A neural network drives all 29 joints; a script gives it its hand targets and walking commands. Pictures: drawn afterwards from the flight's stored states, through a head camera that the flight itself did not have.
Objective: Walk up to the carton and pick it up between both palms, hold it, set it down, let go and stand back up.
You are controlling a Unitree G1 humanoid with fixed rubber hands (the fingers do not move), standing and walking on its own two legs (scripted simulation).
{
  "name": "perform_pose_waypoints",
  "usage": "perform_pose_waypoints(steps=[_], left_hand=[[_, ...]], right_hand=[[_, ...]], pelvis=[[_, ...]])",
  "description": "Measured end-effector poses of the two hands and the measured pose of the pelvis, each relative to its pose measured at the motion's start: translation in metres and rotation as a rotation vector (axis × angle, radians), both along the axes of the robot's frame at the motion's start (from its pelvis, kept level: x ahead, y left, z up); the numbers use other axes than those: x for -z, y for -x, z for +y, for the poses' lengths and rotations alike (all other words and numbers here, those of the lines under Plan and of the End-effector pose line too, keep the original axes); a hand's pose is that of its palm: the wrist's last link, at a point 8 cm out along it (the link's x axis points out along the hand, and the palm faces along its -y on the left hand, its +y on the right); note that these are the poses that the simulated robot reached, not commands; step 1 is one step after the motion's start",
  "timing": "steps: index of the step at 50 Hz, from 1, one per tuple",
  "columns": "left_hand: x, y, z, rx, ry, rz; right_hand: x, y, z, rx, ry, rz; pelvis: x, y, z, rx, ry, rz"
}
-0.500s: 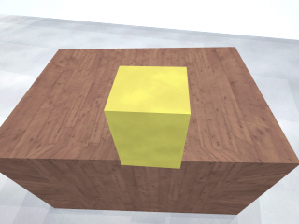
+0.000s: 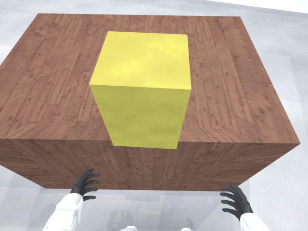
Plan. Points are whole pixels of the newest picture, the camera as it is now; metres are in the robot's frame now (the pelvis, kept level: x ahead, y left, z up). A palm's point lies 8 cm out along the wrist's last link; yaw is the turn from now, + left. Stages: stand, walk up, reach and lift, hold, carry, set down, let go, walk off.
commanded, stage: reach and lift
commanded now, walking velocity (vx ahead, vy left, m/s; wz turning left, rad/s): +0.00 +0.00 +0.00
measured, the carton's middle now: (145, 96) +0.46 +0.06 +0.06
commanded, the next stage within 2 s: none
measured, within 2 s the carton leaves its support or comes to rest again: neither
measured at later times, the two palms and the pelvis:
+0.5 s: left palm (62, 216) +0.17 +0.25 -0.03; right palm (239, 218) +0.17 -0.17 -0.04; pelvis -0.01 +0.01 +0.02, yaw -1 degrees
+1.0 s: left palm (61, 187) +0.22 +0.25 +0.00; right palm (237, 186) +0.24 -0.17 +0.00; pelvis +0.03 +0.03 +0.03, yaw -2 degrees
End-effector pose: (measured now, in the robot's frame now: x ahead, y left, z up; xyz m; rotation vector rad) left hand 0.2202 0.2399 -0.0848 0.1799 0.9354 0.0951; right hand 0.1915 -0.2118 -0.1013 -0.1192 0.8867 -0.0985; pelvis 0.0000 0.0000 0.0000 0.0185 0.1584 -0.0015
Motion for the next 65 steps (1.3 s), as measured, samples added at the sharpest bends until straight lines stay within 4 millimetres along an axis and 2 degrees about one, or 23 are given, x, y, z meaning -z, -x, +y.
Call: perform_pose_waypoints(steps=[2,6,10,12,14,20,26,35,44,50,57,65], left_hand=[[-0.016,-0.005,-0.011,0.049,0.015,-0.044],[-0.032,0.024,-0.027,0.065,0.041,-0.044],[-0.021,0.061,-0.020,-0.031,0.042,0.007],[-0.017,0.073,-0.011,-0.067,0.028,0.012],[-0.016,0.076,-0.003,-0.081,0.009,-0.016],[-0.033,0.065,0.006,-0.050,0.009,-0.129],[-0.053,0.051,0.006,-0.006,0.025,-0.196],[-0.058,0.038,0.013,-0.014,0.016,-0.261],[-0.067,0.016,0.007,-0.022,0.053,-0.387],[-0.083,-0.003,0.011,-0.016,0.052,-0.487],[-0.102,-0.016,0.020,-0.008,0.046,-0.581],[-0.117,-0.032,0.012,0.006,0.083,-0.663]], right_hand=[[-0.012,0.005,0.002,0.034,-0.009,-0.051],[-0.026,0.034,0.005,0.070,-0.019,-0.103],[-0.030,0.045,0.016,-0.010,-0.007,-0.112],[-0.033,0.041,0.022,-0.046,-0.004,-0.123],[-0.039,0.033,0.028,-0.063,-0.002,-0.145],[-0.054,0.020,0.041,-0.023,-0.014,-0.192],[-0.064,0.019,0.039,0.035,-0.030,-0.231],[-0.072,0.005,0.031,0.009,-0.024,-0.299],[-0.085,-0.025,0.038,-0.025,-0.037,-0.366],[-0.098,-0.045,0.042,-0.013,-0.051,-0.445],[-0.109,-0.057,0.046,0.009,-0.072,-0.527],[-0.128,-0.071,0.044,0.012,-0.081,-0.604]], pelvis=[[-0.008,0.000,0.000,0.010,0.006,-0.026],[-0.023,-0.006,0.002,0.041,0.017,-0.100],[-0.025,-0.001,0.000,0.045,0.016,-0.148],[-0.024,0.005,-0.002,0.038,0.014,-0.158],[-0.022,0.011,-0.004,0.029,0.013,-0.159],[-0.021,0.016,-0.002,0.013,0.017,-0.160],[-0.024,0.010,0.013,0.025,0.025,-0.186],[-0.024,0.004,0.029,0.044,0.031,-0.190],[-0.026,-0.011,0.031,0.042,0.036,-0.146],[-0.028,-0.025,0.030,0.036,0.041,-0.132],[-0.030,-0.038,0.030,0.032,0.045,-0.151],[-0.032,-0.038,0.026,0.035,0.043,-0.166]])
